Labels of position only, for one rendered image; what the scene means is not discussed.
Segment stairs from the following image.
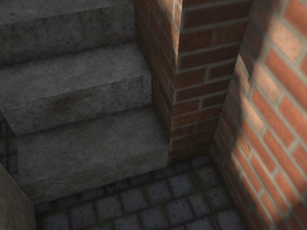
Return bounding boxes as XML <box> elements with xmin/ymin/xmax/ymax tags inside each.
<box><xmin>0</xmin><ymin>0</ymin><xmax>169</xmax><ymax>206</ymax></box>

